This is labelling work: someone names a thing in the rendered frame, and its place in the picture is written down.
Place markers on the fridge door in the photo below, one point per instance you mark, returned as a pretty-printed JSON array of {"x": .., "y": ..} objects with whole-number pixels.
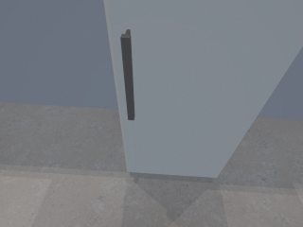
[{"x": 202, "y": 72}]

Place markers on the handle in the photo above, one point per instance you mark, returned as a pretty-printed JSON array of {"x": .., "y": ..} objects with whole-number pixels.
[{"x": 127, "y": 60}]

